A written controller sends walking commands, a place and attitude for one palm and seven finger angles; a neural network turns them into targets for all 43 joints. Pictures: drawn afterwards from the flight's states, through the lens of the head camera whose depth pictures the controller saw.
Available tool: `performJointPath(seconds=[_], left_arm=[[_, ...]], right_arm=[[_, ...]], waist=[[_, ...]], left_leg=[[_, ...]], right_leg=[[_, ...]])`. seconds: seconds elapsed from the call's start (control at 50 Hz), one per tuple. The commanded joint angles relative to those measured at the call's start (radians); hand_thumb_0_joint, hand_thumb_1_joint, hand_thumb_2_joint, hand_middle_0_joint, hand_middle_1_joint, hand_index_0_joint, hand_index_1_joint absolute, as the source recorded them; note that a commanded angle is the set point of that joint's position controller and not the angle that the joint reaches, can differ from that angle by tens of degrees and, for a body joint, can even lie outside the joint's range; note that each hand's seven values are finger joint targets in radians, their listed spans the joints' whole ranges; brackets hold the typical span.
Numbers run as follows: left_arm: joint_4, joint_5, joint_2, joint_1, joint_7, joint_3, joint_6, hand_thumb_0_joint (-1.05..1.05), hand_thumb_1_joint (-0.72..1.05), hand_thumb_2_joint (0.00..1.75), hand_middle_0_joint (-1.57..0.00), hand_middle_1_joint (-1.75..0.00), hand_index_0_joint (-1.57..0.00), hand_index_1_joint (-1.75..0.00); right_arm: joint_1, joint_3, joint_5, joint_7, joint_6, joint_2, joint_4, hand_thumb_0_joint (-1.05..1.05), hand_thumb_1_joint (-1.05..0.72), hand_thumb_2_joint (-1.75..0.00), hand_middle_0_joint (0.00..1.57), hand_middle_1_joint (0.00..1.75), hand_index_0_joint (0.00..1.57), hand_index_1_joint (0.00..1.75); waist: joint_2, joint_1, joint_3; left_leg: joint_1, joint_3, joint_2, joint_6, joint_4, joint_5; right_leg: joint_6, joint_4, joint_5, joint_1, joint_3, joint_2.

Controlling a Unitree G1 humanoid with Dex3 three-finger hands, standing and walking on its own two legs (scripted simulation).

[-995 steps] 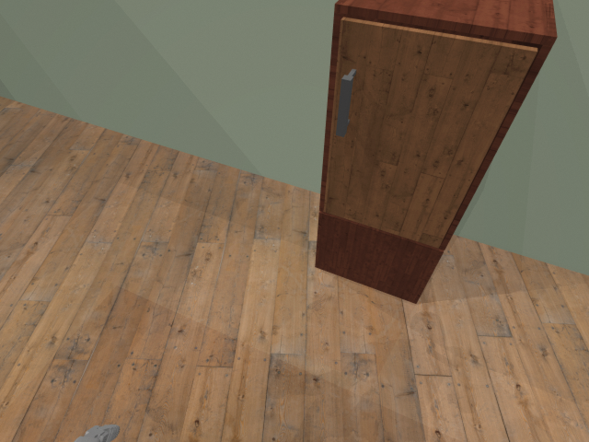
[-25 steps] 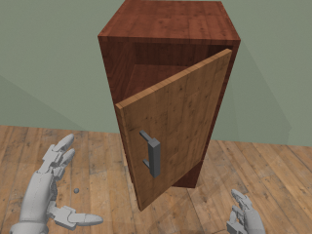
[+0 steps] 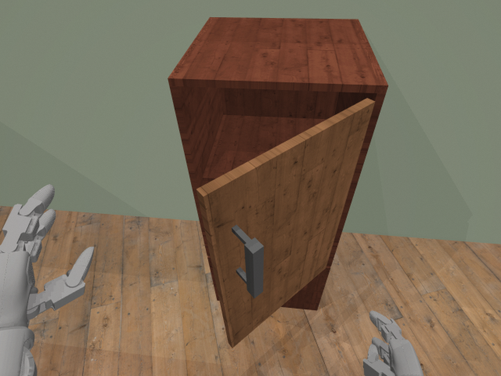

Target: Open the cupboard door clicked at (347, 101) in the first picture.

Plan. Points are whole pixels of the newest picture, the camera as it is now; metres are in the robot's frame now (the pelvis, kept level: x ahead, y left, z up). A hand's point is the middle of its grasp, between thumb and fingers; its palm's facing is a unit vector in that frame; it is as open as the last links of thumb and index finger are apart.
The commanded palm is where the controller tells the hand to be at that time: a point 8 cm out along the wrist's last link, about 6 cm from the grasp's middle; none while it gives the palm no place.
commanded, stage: draw the hand back to the body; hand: left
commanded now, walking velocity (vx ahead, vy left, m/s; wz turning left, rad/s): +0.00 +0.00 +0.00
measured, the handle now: (247, 262) +0.30 +0.05 +0.02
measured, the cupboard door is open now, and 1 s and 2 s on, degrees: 45 45 45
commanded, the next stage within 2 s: step back with the hand held close in 0.44 s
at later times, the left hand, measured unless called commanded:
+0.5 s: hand (74, 266) +0.19 +0.24 +0.16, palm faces +0.46 -0.80 -0.39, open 7.4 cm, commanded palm +0.14 +0.28 +0.17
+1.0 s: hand (59, 287) +0.16 +0.25 +0.15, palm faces +0.35 -0.78 -0.51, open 7.4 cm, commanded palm +0.10 +0.29 +0.18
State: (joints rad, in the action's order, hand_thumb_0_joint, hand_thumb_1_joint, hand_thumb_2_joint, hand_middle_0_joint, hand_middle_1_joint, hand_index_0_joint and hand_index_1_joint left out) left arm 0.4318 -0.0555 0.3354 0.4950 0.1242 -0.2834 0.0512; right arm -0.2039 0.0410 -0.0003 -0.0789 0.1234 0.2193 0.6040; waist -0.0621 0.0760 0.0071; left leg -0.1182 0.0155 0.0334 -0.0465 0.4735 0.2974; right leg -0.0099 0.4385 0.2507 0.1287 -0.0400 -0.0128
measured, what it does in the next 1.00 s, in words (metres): stands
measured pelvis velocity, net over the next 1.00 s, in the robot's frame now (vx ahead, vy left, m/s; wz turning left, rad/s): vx -0.04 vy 0.00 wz -0.03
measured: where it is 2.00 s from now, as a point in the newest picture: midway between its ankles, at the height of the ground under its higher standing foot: outside the picture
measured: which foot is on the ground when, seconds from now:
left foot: down 0.00-1.00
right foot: down 0.00-1.00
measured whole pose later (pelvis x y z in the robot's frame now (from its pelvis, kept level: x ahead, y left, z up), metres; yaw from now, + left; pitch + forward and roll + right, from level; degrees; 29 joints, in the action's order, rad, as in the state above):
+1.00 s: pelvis -0.04 +0.00 +0.00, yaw -2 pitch +0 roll +0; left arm 0.49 -0.04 0.43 0.57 0.13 -0.40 0.15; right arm -0.18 -0.02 0.01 -0.09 0.01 0.24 0.55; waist -0.01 0.01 0.03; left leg -0.27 0.04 0.02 -0.04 0.50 0.24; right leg -0.01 0.47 0.18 0.29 -0.02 0.00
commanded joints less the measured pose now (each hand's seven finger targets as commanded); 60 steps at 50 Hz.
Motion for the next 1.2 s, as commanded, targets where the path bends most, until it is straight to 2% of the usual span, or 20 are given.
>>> performJointPath(seconds=[0.0,0.04,0.1,0.14,0.16,0.24,0.34,0.52,0.54,0.56,0.58,0.6,0.64,0.68,0.76,0.86,0.88,1.0,1.08,1.18], left_arm=[[0.19,-0.005,0.183,-0.094,0.019,-0.17,0.079,0.0,0.83,0.87,-0.2,-0.3,-0.2,-0.3],[0.192,-0.008,0.195,-0.13,0.017,-0.189,0.081,0.0,0.9,0.9,-0.2,-0.3,-0.2,-0.3],[0.142,-0.008,0.139,-0.1,0.008,-0.135,0.076,0.0,0.9,0.9,-0.2,-0.3,-0.2,-0.3],[0.17,-0.004,0.151,-0.126,0.007,-0.137,0.081,0.0,0.9,0.9,-0.2,-0.3,-0.2,-0.3],[0.161,-0.005,0.165,-0.12,0.01,-0.15,0.08,0.0,0.9,0.9,-0.2,-0.3,-0.2,-0.3],[0.17,-0.007,0.185,-0.111,0.01,-0.171,0.083,0.0,0.9,0.9,-0.2,-0.3,-0.2,-0.3],[0.186,-0.004,0.19,-0.126,0.012,-0.174,0.089,0.0,0.9,0.9,-0.2,-0.3,-0.2,-0.3],[0.151,-0.009,0.177,-0.122,0.005,-0.163,0.092,0.0,0.9,0.9,-0.2,-0.3,-0.2,-0.3],[0.193,-0.008,0.199,-0.193,0.008,-0.172,0.099,0.0,0.9,0.9,-0.2,-0.3,-0.2,-0.3],[0.223,0.0,0.324,-0.273,0.017,-0.302,0.142,0.0,0.9,0.9,-0.2,-0.3,-0.2,-0.3],[0.183,0.007,0.318,-0.262,0.014,-0.297,0.159,0.0,0.9,0.9,-0.2,-0.3,-0.2,-0.3],[0.117,0.005,0.231,-0.128,0.005,-0.237,0.156,0.0,0.9,0.9,-0.2,-0.3,-0.2,-0.3],[0.132,0.007,0.191,-0.032,-0.003,-0.197,0.155,0.0,0.9,0.9,-0.2,-0.3,-0.2,-0.3],[0.16,0.007,0.198,0.002,0.0,-0.2,0.154,0.0,0.9,0.9,-0.2,-0.3,-0.2,-0.3],[0.188,0.007,0.236,0.045,0.014,-0.241,0.149,0.0,0.9,0.9,-0.2,-0.3,-0.2,-0.3],[0.248,0.009,0.269,0.066,0.031,-0.276,0.162,0.0,0.9,0.9,-0.2,-0.3,-0.2,-0.3],[0.263,0.011,0.274,0.06,0.035,-0.28,0.165,0.0,0.9,0.9,-0.2,-0.3,-0.2,-0.3],[0.271,0.024,0.248,0.053,0.042,-0.265,0.178,0.0,0.9,0.9,-0.2,-0.3,-0.2,-0.3],[0.27,0.044,0.237,0.017,0.045,-0.272,0.198,0.0,0.9,0.9,-0.2,-0.3,-0.2,-0.3],[0.288,0.061,0.243,-0.04,0.049,-0.283,0.22,0.0,0.9,0.9,-0.2,-0.3,-0.2,-0.3]], right_arm=[[0.13,-0.044,0.002,-0.009,0.043,0.105,-0.151,0.0,-0.9,-0.9,0.2,0.3,0.2,0.3],[0.137,-0.048,0.003,-0.008,0.038,0.107,-0.144,0.0,-0.9,-0.9,0.2,0.3,0.2,0.3],[0.137,-0.051,0.004,-0.003,0.033,0.109,-0.138,0.0,-0.9,-0.9,0.2,0.3,0.2,0.3],[0.14,-0.055,0.001,0.0,0.031,0.114,-0.139,0.0,-0.9,-0.9,0.2,0.3,0.2,0.3],[0.142,-0.054,-0.001,-0.001,0.032,0.113,-0.139,0.0,-0.9,-0.9,0.2,0.3,0.2,0.3],[0.148,-0.055,-0.001,-0.005,0.03,0.106,-0.138,0.0,-0.9,-0.9,0.2,0.3,0.2,0.3],[0.15,-0.053,0.001,-0.008,0.039,0.101,-0.131,0.0,-0.9,-0.9,0.2,0.3,0.2,0.3],[0.151,-0.058,0.001,-0.008,0.038,0.102,-0.126,0.0,-0.9,-0.9,0.2,0.3,0.2,0.3],[0.156,-0.057,0.002,-0.009,0.041,0.103,-0.125,0.0,-0.9,-0.9,0.2,0.3,0.2,0.3],[0.129,-0.057,0.015,-0.008,0.025,0.125,-0.159,0.0,-0.9,-0.9,0.2,0.3,0.2,0.3],[0.126,-0.056,0.011,-0.011,0.012,0.113,-0.142,0.0,-0.9,-0.9,0.2,0.3,0.2,0.3],[0.127,-0.064,0.006,-0.011,0.003,0.117,-0.14,0.0,-0.9,-0.9,0.2,0.3,0.2,0.3],[0.127,-0.072,0.001,-0.004,-0.016,0.128,-0.156,0.0,-0.9,-0.9,0.2,0.3,0.2,0.3],[0.129,-0.079,0.003,-0.004,-0.029,0.134,-0.166,0.0,-0.9,-0.9,0.2,0.3,0.2,0.3],[0.127,-0.091,0.01,-0.009,-0.059,0.125,-0.19,0.0,-0.9,-0.9,0.2,0.3,0.2,0.3],[0.127,-0.096,0.015,-0.018,-0.07,0.12,-0.211,0.0,-0.9,-0.9,0.2,0.3,0.2,0.3],[0.13,-0.098,0.014,-0.02,-0.069,0.127,-0.211,0.0,-0.9,-0.9,0.2,0.3,0.2,0.3],[0.115,-0.096,0.013,-0.019,-0.05,0.136,-0.222,0.0,-0.9,-0.9,0.2,0.3,0.2,0.3],[0.1,-0.099,0.013,-0.018,-0.028,0.147,-0.226,0.0,-0.9,-0.9,0.2,0.3,0.2,0.3],[0.075,-0.102,0.008,-0.016,-0.004,0.148,-0.222,0.0,-0.9,-0.9,0.2,0.3,0.2,0.3]], waist=[[-0.001,-0.003,-0.057],[-0.014,-0.003,-0.069],[-0.003,-0.012,-0.036],[-0.018,-0.01,-0.055],[0.015,-0.005,-0.055],[0.025,0.0,-0.071],[-0.032,-0.001,-0.054],[0.02,-0.005,-0.045],[0.0,-0.008,-0.067],[0.034,-0.052,0.012],[0.024,-0.054,0.011],[0.053,-0.06,-0.014],[0.041,-0.061,-0.088],[0.016,-0.059,-0.135],[0.085,-0.064,-0.171],[0.048,-0.062,-0.19],[0.012,-0.06,-0.193],[-0.021,-0.061,-0.109],[-0.048,-0.066,-0.059],[0.009,-0.074,-0.045]], left_leg=[[-0.031,-0.046,-0.061,0.053,-0.113,-0.308],[-0.015,-0.04,-0.06,0.048,-0.115,-0.311],[-0.009,-0.034,-0.06,0.042,-0.121,-0.304],[-0.001,-0.037,-0.06,0.043,-0.125,-0.307],[-0.007,-0.036,-0.057,0.038,-0.126,-0.295],[0.001,-0.027,-0.052,0.032,-0.119,-0.3],[0.007,-0.025,-0.048,0.035,-0.122,-0.275],[0.016,-0.015,-0.048,0.025,-0.122,-0.251],[0.025,-0.017,-0.045,0.024,-0.12,-0.252],[-0.044,-0.045,-0.064,0.008,-0.087,-0.187],[-0.052,-0.055,-0.06,0.009,-0.071,-0.164],[-0.036,-0.056,-0.064,0.011,-0.057,-0.202],[-0.023,-0.044,-0.073,0.014,-0.05,-0.291],[-0.03,-0.045,-0.085,0.02,-0.052,-0.358],[-0.065,-0.044,-0.094,0.022,-0.033,-0.382],[-0.116,-0.06,-0.106,0.019,-0.038,-0.374],[-0.132,-0.068,-0.108,0.017,-0.044,-0.378],[-0.337,-0.116,-0.15,-0.016,-0.125,-0.109],[-0.565,-0.162,-0.176,-0.051,-0.187,0.242],[-0.621,-0.158,-0.153,-0.058,-0.113,0.375]], right_leg=[[0.04,-0.056,-0.19,-0.07,0.004,0.01],[0.039,-0.065,-0.2,-0.075,0.009,0.01],[0.034,-0.078,-0.195,-0.06,0.007,0.008],[0.034,-0.078,-0.194,-0.069,0.009,0.01],[0.033,-0.08,-0.197,-0.075,0.007,0.011],[0.033,-0.085,-0.219,-0.089,0.015,0.009],[0.035,-0.096,-0.198,-0.077,0.018,0.008],[0.029,-0.113,-0.189,-0.069,0.027,0.008],[0.03,-0.113,-0.193,-0.074,0.03,0.007],[0.032,-0.161,-0.246,0.026,0.136,-0.037],[0.04,-0.163,-0.271,0.029,0.14,-0.066],[0.041,-0.149,-0.305,0.033,0.137,-0.072],[0.034,-0.107,-0.387,0.007,0.117,-0.072],[0.03,-0.072,-0.43,-0.021,0.098,-0.074],[0.023,-0.038,-0.464,-0.018,0.105,-0.072],[0.021,0.015,-0.445,-0.018,0.106,-0.067],[0.022,0.027,-0.44,-0.031,0.099,-0.064],[0.006,0.094,-0.224,-0.047,0.093,-0.023],[0.0,0.178,-0.133,-0.128,0.097,-0.007],[0.012,0.153,-0.006,-0.081,0.151,-0.029]])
